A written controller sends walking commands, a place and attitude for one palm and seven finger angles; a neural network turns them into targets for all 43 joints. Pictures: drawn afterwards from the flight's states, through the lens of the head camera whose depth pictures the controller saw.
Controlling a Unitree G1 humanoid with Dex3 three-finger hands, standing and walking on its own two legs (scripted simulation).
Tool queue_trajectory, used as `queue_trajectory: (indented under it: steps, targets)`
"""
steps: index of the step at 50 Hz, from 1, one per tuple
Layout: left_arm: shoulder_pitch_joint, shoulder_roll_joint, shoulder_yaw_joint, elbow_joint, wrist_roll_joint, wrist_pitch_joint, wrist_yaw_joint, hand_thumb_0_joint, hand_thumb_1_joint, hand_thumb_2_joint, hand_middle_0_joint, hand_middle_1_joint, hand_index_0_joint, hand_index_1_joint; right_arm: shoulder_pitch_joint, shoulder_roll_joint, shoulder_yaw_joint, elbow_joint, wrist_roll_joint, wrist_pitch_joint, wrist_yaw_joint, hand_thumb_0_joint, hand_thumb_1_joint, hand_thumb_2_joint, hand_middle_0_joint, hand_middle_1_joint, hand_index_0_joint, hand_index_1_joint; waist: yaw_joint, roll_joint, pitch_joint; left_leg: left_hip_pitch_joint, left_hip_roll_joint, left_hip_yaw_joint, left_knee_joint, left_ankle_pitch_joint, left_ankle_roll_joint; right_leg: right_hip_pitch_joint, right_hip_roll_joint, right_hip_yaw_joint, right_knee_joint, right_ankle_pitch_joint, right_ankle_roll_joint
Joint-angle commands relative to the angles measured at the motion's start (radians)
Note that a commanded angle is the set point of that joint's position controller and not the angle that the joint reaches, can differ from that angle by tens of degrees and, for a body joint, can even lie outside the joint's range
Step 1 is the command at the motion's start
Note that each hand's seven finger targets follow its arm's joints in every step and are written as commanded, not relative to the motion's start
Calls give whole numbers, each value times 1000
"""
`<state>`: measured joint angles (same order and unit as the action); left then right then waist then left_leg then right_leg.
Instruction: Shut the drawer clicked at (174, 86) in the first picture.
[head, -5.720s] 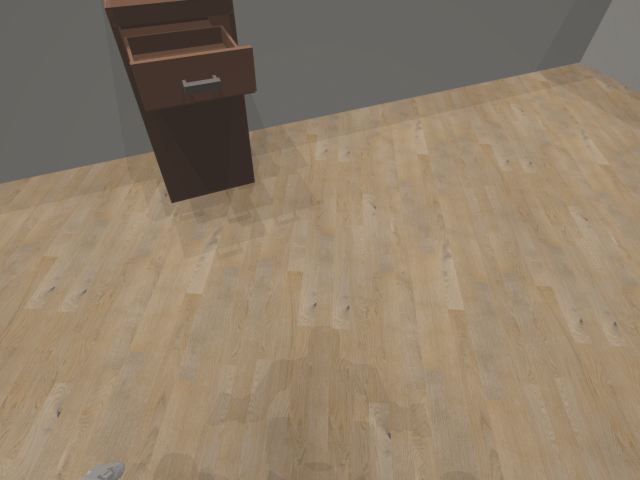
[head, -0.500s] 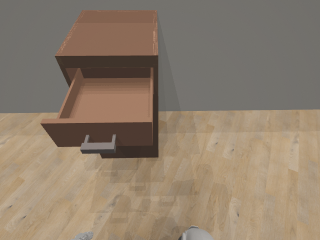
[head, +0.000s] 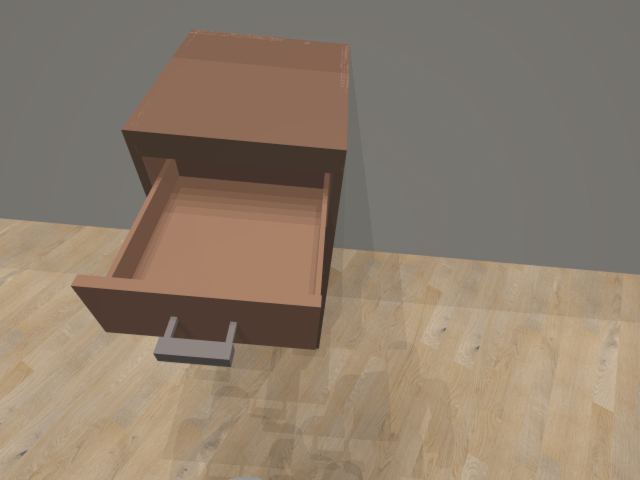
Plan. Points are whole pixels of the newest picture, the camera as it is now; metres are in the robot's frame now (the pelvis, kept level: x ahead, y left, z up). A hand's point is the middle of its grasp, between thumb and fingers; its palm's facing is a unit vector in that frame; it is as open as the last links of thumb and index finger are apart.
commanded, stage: come to a stop and stand still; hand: left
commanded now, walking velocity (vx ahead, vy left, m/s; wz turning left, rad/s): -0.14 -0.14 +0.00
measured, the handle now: (199, 338) +0.31 +0.21 -0.08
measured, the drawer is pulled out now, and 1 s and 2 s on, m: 0.29 0.29 0.29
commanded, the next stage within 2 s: look again from close up in 0.84 s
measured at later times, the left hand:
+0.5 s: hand out of the picture -0.03 +0.11 -0.16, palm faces +0.01 -0.97 -0.22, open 7.4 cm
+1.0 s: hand out of the picture -0.08 +0.10 -0.16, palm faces +0.03 -0.98 -0.19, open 7.4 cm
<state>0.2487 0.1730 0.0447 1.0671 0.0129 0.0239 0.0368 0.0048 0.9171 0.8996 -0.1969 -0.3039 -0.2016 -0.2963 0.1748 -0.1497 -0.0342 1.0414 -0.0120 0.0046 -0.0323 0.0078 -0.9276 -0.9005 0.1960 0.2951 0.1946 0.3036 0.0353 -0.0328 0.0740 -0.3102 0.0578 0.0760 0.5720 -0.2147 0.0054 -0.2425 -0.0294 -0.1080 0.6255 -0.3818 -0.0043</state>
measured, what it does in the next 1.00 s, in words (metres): steps on the spot: right foot, then left foot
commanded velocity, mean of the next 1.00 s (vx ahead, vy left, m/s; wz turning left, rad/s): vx -0.01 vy -0.01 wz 0.00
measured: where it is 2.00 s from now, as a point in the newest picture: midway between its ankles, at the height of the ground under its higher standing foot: outside the picture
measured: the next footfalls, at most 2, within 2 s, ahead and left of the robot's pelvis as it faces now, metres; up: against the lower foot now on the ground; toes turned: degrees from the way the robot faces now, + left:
right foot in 0.28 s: -0.04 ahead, -0.14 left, +0.00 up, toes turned -4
left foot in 0.52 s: -0.02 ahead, +0.08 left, +0.00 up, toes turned +2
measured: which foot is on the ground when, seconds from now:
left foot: down 0.00-0.30, up 0.32-0.50, down 0.52-1.00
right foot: up 0.00-0.26, down 0.28-1.00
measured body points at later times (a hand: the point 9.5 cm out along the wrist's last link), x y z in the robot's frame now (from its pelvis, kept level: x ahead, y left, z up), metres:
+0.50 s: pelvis -0.05 -0.06 +0.01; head -0.04 -0.08 +0.46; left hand -0.03 +0.17 -0.14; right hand -0.03 -0.29 -0.16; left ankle -0.05 +0.09 -0.72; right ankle -0.08 -0.14 -0.73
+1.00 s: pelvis -0.07 -0.06 +0.01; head -0.06 -0.07 +0.46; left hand -0.08 +0.15 -0.15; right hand -0.09 -0.27 -0.16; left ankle -0.07 +0.09 -0.72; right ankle -0.08 -0.14 -0.73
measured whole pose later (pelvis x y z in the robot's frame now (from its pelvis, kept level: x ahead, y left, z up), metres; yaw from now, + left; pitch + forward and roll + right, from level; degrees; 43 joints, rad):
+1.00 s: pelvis -0.07 -0.06 +0.01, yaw -1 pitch -2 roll +0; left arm 0.30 0.11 0.01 1.12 0.02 -0.03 0.05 0.01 0.91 0.90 -0.20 -0.30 -0.20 -0.30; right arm 0.29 -0.13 -0.01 1.13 -0.01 0.02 -0.03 0.00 -0.90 -0.90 0.20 0.30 0.20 0.30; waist 0.00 0.03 0.05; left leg -0.23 0.07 0.00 0.57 -0.28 -0.03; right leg -0.15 0.05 -0.08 0.41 -0.23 -0.06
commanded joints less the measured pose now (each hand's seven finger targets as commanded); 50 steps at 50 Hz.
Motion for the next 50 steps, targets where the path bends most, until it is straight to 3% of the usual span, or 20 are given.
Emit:
queue_trajectory:
  steps: [1,4,9,11,12,13,14,15,19,23,25,28,29,32,38,46,47,48,49,50]
  targets:
    - [73,82,19,-42,-2,14,2,0,900,900,-200,-300,-200,-300,33,-162,-22,-46,-9,-3,-23,0,-900,-900,200,300,200,300,-17,294,-53,46,282,-241,-288,513,173,-78,-12,104,308,-170,10]
    - [80,75,19,-43,3,13,-5,0,900,900,-200,-300,-200,-300,8,-179,-38,-65,-10,6,-21,0,-900,-900,200,300,200,300,-25,169,-126,166,264,-198,-228,512,182,-151,1,104,342,-141,19]
    - [63,55,12,-64,4,12,-9,0,900,900,-200,-300,-200,-300,22,-192,-54,-59,-11,13,-8,0,-900,-900,200,300,200,300,-56,194,-167,171,252,-211,-267,235,163,-87,-7,74,153,-133,21]
    - [127,47,12,-43,3,8,-9,0,900,900,-200,-300,-200,-300,3,-186,-56,-59,-9,19,0,0,-900,-900,200,300,200,300,-29,194,-165,99,205,-185,-258,73,119,34,7,45,-55,-13,13]
    - [173,56,13,-25,7,4,-9,0,900,900,-200,-300,-200,-300,-11,-177,-57,-60,-4,24,2,0,-900,-900,200,300,200,300,-6,151,-148,50,157,-139,-208,-1,76,99,0,46,-213,102,11]
    - [169,107,18,-25,17,-1,-5,0,900,900,-200,-300,-200,-300,4,-123,-52,-65,5,29,7,0,-900,-900,200,300,200,300,-16,0,-102,-37,69,-78,-103,-101,20,108,-84,169,-338,104,-17]
    - [110,174,19,-44,20,-7,-2,0,900,900,-200,-300,-200,-300,-11,-68,-37,-83,9,33,16,0,-900,-900,200,300,200,300,-32,-194,-35,-92,-10,-19,-17,-167,-31,6,-232,344,-412,43,-79]
    - [41,180,15,-69,14,-10,-1,0,900,900,-200,-300,-200,-300,-51,-75,-33,-94,3,36,22,0,-900,-900,200,300,200,300,-25,-186,1,-26,-9,-39,75,-204,-30,-135,-291,361,-456,-6,-132]
    - [-30,118,5,-63,6,-24,3,0,900,900,-200,-300,-200,-300,9,-67,-26,-25,1,37,17,0,-900,-900,200,300,200,300,-60,-120,19,-6,1,-74,171,-125,-15,-95,-194,242,-373,247,-137]
    - [33,108,-3,-23,-1,-36,1,0,900,900,-200,-300,-200,-300,52,-56,-9,16,4,19,7,0,-900,-900,200,300,200,300,-45,-59,-1,82,-4,-62,-38,-36,-25,-11,-159,198,-289,384,-104]
    - [52,90,-7,-6,-9,-38,1,0,900,900,-200,-300,-200,-300,91,-68,1,44,4,-1,0,0,-900,-900,200,300,200,300,-41,3,-37,158,36,-110,-154,197,-12,15,-114,172,-246,399,-57]
    - [71,79,-7,16,-13,-41,4,0,900,900,-200,-300,-200,-300,101,-85,7,69,0,-7,-16,0,-900,-900,200,300,200,300,-24,24,-68,183,67,-103,-152,236,-10,69,-85,174,-272,439,-19]
    - [69,91,-4,25,-15,-38,4,0,900,900,-200,-300,-200,-300,104,-83,9,77,2,-7,-18,0,-900,-900,200,300,200,300,-21,83,-85,183,62,-98,-143,265,-11,100,-92,161,-258,484,-12]
    - [46,104,-3,30,-15,-35,2,0,900,900,-200,-300,-200,-300,112,-70,13,87,2,1,-15,0,-900,-900,200,300,200,300,-29,68,-74,145,50,-81,-174,136,-27,129,-95,170,-293,395,-24]
    - [41,83,-6,39,-11,-26,-2,0,900,900,-200,-300,-200,-300,140,-59,17,97,-6,10,-11,0,-900,-900,200,300,200,300,-33,29,63,121,35,-81,-201,19,-21,6,-84,197,-398,48,-34]
    - [72,64,-7,39,-10,-31,-2,0,900,900,-200,-300,-200,-300,177,-50,18,96,-5,2,-10,0,-900,-900,200,300,200,300,-35,15,49,127,33,-86,-214,29,-14,1,-79,187,-390,51,-34]
    - [197,83,-13,64,12,-81,42,0,900,900,-200,-300,-200,-300,59,-80,16,29,2,-30,1,0,-900,-900,200,300,200,300,22,-55,20,-8,13,-30,70,-19,-37,102,-167,285,-312,864,62]
    - [170,124,-7,21,10,-91,38,0,900,900,-200,-300,-200,-300,135,-34,15,-15,5,-17,4,0,-900,-900,200,300,200,300,-45,-23,-80,-24,3,-100,131,-155,-9,163,-244,297,-276,920,22]
    - [132,133,-3,5,8,-92,31,0,900,900,-200,-300,-200,-300,138,-33,13,-16,2,-8,7,0,-900,-900,200,300,200,300,-47,20,-108,-8,7,-88,140,-151,2,163,-249,276,-269,883,-24]
    - [101,119,-9,-1,10,-86,27,0,900,900,-200,-300,-200,-300,146,-27,15,-17,8,-7,9,0,-900,-900,200,300,200,300,-56,-8,-115,9,13,-71,118,-178,1,119,-221,229,-277,638,-102]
